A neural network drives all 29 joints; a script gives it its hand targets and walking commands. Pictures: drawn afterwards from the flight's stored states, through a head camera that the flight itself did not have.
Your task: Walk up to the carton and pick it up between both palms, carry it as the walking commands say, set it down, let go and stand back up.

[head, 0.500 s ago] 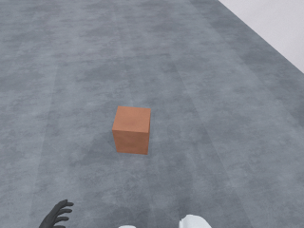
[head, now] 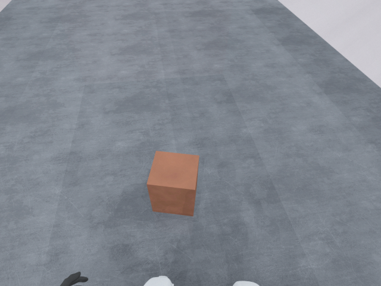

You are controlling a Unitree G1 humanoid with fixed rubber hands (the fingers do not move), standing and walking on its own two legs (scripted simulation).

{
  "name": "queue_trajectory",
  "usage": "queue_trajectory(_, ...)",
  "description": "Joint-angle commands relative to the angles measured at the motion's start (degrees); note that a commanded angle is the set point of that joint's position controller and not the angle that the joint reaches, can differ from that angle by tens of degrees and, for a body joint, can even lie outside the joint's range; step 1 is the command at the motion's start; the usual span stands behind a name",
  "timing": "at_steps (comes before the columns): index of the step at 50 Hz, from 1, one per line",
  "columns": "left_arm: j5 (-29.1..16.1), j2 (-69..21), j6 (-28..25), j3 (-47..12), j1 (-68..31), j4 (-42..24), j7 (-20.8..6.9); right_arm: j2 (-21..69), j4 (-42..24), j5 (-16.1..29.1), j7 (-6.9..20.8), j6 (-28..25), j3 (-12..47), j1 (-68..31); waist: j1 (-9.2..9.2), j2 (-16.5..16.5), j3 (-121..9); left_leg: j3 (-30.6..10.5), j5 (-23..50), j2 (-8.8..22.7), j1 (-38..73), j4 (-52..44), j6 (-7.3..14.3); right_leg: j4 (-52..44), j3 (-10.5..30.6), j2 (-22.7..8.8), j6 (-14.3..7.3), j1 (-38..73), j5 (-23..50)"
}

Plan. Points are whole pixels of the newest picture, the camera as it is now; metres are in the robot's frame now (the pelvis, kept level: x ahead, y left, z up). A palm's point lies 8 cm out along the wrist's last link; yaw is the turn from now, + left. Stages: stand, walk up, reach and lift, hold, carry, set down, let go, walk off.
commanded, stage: walk up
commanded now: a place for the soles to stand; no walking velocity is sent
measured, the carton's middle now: (175, 184) +0.69 +0.09 -0.60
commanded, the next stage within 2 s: none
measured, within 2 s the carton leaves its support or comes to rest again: neither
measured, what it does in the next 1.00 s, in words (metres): walks ahead: right foot, then left foot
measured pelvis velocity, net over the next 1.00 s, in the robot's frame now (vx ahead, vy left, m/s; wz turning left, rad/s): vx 0.19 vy -0.02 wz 0.06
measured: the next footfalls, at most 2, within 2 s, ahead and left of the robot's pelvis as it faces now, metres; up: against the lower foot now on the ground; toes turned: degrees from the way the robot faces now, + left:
right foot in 0.28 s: +0.25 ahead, -0.15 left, +0.00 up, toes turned +1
left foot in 0.58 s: +0.26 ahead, +0.13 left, +0.00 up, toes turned +0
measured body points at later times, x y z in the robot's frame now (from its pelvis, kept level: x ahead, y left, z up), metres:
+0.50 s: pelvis +0.12 -0.02 +0.01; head +0.12 -0.02 +0.46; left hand +0.18 +0.28 -0.08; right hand +0.20 -0.33 -0.08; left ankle +0.18 +0.13 -0.67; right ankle +0.15 -0.16 -0.71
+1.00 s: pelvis +0.19 -0.02 +0.00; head +0.21 +0.00 +0.45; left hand +0.29 +0.29 -0.10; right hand +0.29 -0.33 -0.09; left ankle +0.22 +0.12 -0.71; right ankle +0.21 -0.15 -0.71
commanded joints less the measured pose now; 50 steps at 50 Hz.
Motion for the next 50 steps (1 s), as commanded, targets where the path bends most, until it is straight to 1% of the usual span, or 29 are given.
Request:
queue_trajectory(1,-0.19,16.07,-0.17,6.88,-4.84,-1.52,-0.28,-20.93,-2.45,-0.45,-2.68,-1.33,-9.15,1.3,-1.36,3.89,10.14,-40.51,-33.02,15.52,8.46,-30.83,10.69,13.82,6.2,-0.76,-0.24,-24.33,0.97)
queue_trajectory(3,0.44,14.79,-0.65,6.88,-2.65,-0.95,-0.71,-18.3,-2.86,-0.83,-2.58,-1.44,-8.12,1.25,-0.7,5.43,6.16,-31.22,-17.29,12.73,9.76,-26.1,11.08,7.7,2.5,-0.58,-0.11,-20.18,-0.75)
queue_trajectory(6,0.33,12.66,-0.58,6.96,-3.21,-1.15,-0.61,-16.87,-2.33,-0.77,-2.12,-1.35,-7.48,4.56,-1.97,9.31,-0.59,-25.35,-0.53,11.09,14.7,-20.18,12.27,3.07,1.06,0.02,-0.29,-16.57,-2.0)
queue_trajectory(10,0.41,11.85,-1.29,6.66,-4.8,-1.35,-0.71,-17.66,-3.52,-0.66,-2.18,-0.56,-7.55,2.9,-2.34,10.77,-0.18,-19.65,2.41,9.93,8.66,-17.81,11.51,-7.51,-2.65,1.96,-0.39,-6.87,1.61)
queue_trajectory(12,0.79,11.26,-2.26,6.77,-0.62,0.27,-0.19,-15.64,-4.28,-0.32,-2.18,0.02,-6.8,0.96,0.58,7.83,-2.72,-14.13,7.63,7.78,1.96,-10.64,9.6,-17.99,-4.42,4.49,-1.23,6.68,7.2)
queue_trajectory(13,1.4,13.86,-2.76,7.8,4.49,1.34,0.57,-11.82,-5.04,-0.34,-2.24,-0.16,-5.57,1.09,3.27,3.08,-7.15,-11.19,7.01,5.69,-4.2,-2.46,6.76,-18.43,-0.2,3.17,-2.77,18.49,8.79)
queue_trajectory(14,1.71,18.03,-3.04,9.59,10.12,2.02,1.08,-7.42,-6.5,0.26,-2.4,-0.38,-4.19,0.45,6.93,-8.98,-11.4,-4.25,3.5,0.02,-13.78,13.97,2.92,-25.3,17.35,-10.11,-6.39,27.77,-3.33)
queue_trajectory(15,0.44,21.71,-3.05,10.21,9.3,1.26,1.32,-7.69,-6.24,0.26,-2.53,-0.65,-4.07,0.57,6.58,-15.01,-7.18,1.06,-11.34,-4.34,-24.63,20.32,-0.28,-32.87,34.47,-21.26,-11.93,28.84,-12.67)
queue_trajectory(16,-0.59,20.61,-3.02,9.63,4.76,0.18,1.14,-13.35,-6.04,-0.6,-3.13,-0.63,-5.2,-2.38,5.47,-8.03,-3.6,-1.9,-13.44,-0.6,-27.52,23.74,0.3,-33.23,34.89,-21.72,-15.0,25.81,-17.34)
queue_trajectory(17,-0.57,18.73,-2.78,8.99,2.15,0.23,0.76,-15.0,-4.24,-0.64,-2.69,-0.56,-5.62,-2.27,3.86,-4.92,2.24,-2.69,-9.15,1.51,-26.37,23.12,0.73,-34.76,30.78,-19.34,-14.28,17.48,-23.92)
queue_trajectory(20,-0.4,17.08,-1.85,7.75,-2.59,-1.33,0.02,-13.77,-1.63,0.3,-0.92,-0.15,-6.01,1.97,0.79,-10.53,7.04,3.84,-4.98,2.06,-14.15,12.34,-0.93,-35.07,13.65,-12.72,-10.91,3.98,-14.59)
queue_trajectory(23,-0.11,17.88,-1.34,7.65,-1.47,-2.44,-0.76,-13.04,-1.25,-0.43,-0.33,0.01,-6.5,1.07,0.96,-11.57,5.27,6.69,-3.12,1.17,-3.55,3.44,-1.17,-32.91,10.13,-11.24,-11.37,-1.13,-13.53)
queue_trajectory(26,-0.41,15.6,0.02,6.82,-3.79,-3.54,-0.81,-11.92,1.4,-0.55,-1.64,-0.62,-7.09,6.13,-1.98,-6.05,0.2,9.54,6.59,-1.13,10.51,-8.07,-1.29,-20.07,4.28,-6.81,-8.42,-1.36,-6.54)
queue_trajectory(27,-0.34,13.41,0.57,5.94,-0.78,-2.86,-0.52,-11.72,1.98,-0.69,-2.62,-0.98,-7.23,6.59,-2.01,-2.39,-2.41,8.22,4.71,-2.77,14.28,-9.62,-0.63,-11.27,1.91,-5.19,-6.96,-2.65,-2.51)
queue_trajectory(28,-0.32,10.89,0.82,5.32,0.6,-3.1,-0.21,-13.52,1.43,-1.22,-3.6,-1.03,-7.41,7.33,-2.35,3.41,-4.04,-3.94,-3.3,2.01,16.03,-13.17,1.91,-0.36,-0.58,-3.13,-4.43,-5.52,1.81)
queue_trajectory(29,-0.68,9.14,1.09,4.96,0.28,-3.97,0.04,-17.76,-0.27,-1.86,-3.94,-1.25,-7.76,4.74,-1.12,12.25,-1.54,-29.07,-4.62,13.68,15.04,-20.05,7.49,6.8,-1.93,1.58,-0.97,-14.63,-2.98)
queue_trajectory(30,-0.35,12.58,1.58,5.77,-1.62,-3.81,0.72,-19.81,-1.53,-1.18,-3.86,-0.97,-7.9,3.5,-1.15,9.41,1.44,-36.51,-11.57,16.87,11.74,-23.97,12.77,8.27,1.56,2.53,-1.07,-16.68,-10.16)
queue_trajectory(31,-0.3,13.63,1.65,5.97,-2.38,-2.99,0.99,-19.56,-1.6,-0.89,-4.28,-0.96,-7.78,2.41,-0.61,6.25,4.51,-34.97,-6.3,16.69,10.63,-22.73,13.77,8.57,3.37,1.48,-0.92,-16.73,-9.09)
queue_trajectory(33,0.08,13.31,1.33,6.33,-0.72,-1.76,0.91,-19.65,-2.08,-1.0,-4.32,-0.57,-7.66,0.02,0.4,6.99,3.69,-31.07,-2.45,16.36,7.28,-20.17,13.57,6.5,2.29,1.38,-1.01,-13.75,-10.41)
queue_trajectory(35,-0.02,12.12,1.25,6.52,2.21,-0.14,0.73,-17.25,-2.28,-1.08,-4.07,-0.1,-6.91,-1.22,0.94,10.3,-0.48,-22.32,5.74,12.41,6.7,-15.78,11.07,0.1,-0.58,1.75,-1.25,-7.62,-7.79)
queue_trajectory(37,-0.1,10.41,0.72,6.32,5.11,1.83,1.11,-15.42,-3.17,-0.8,-4.12,0.57,-5.94,-3.95,3.23,9.2,-3.45,-14.07,13.17,8.92,-1.45,-9.48,8.5,-9.95,-3.56,3.49,-2.21,5.73,3.13)
queue_trajectory(38,0.15,11.67,0.68,6.51,3.68,1.86,1.44,-14.01,-3.15,-0.55,-4.1,1.02,-5.15,-3.66,3.06,7.58,-3.65,-11.49,9.25,6.94,-4.48,-6.69,6.28,-13.15,-2.08,3.23,-3.04,9.62,4.97)
queue_trajectory(39,0.82,13.35,0.42,6.84,2.43,1.62,1.84,-10.63,-3.64,-0.02,-4.2,1.12,-4.17,-3.05,3.3,2.08,-3.48,-8.34,7.94,4.84,-7.86,-1.36,3.95,-18.2,5.81,-2.29,-4.63,11.79,4.2)
queue_trajectory(40,1.07,15.97,0.0,7.12,0.37,0.89,2.04,-8.54,-3.73,0.39,-4.32,1.01,-3.41,-2.52,2.84,-7.97,-3.48,-2.8,2.98,-0.22,-10.66,6.83,1.01,-25.47,19.67,-11.68,-7.97,10.62,-0.53)
queue_trajectory(41,0.16,17.11,0.35,7.06,-4.43,0.26,1.82,-9.93,-3.3,0.36,-4.46,1.18,-3.7,-3.1,0.6,-7.59,-0.58,2.32,-7.15,-0.82,-7.25,5.51,-0.38,-27.2,22.42,-15.89,-10.9,4.89,-2.51)
queue_trajectory(43,0.08,15.69,0.88,5.87,-9.22,0.66,1.22,-11.78,-0.05,0.1,-4.32,0.59,-4.35,-1.25,-1.96,-6.61,0.36,2.21,-6.95,-0.11,2.2,-3.27,1.2,-21.52,12.82,-11.78,-8.94,-1.39,4.15)
queue_trajectory(45,-0.35,11.86,1.06,4.72,-7.12,-0.44,1.16,-13.35,-0.07,-0.5,-4.27,-0.2,-4.95,-1.65,-0.82,2.29,-4.5,-10.31,4.8,4.46,5.48,-9.02,3.55,-9.38,3.33,-3.78,-3.49,-0.13,8.82)
queue_trajectory(47,-0.69,11.52,1.14,5.03,-5.69,0.47,1.25,-15.76,-0.14,-0.31,-4.5,-0.6,-4.56,-4.89,1.5,4.12,-5.04,-19.65,14.14,10.03,4.74,-9.14,8.25,-6.52,1.66,-0.26,-1.74,0.34,5.11)
queue_trajectory(50,-0.39,13.14,0.39,5.46,-3.88,1.68,1.43,-12.88,-0.38,0.07,-4.86,-0.34,-3.48,-6.74,2.35,0.93,-6.76,-11.07,17.05,5.17,-0.53,-4.0,4.18,-13.33,5.83,-4.48,-4.1,8.68,13.05)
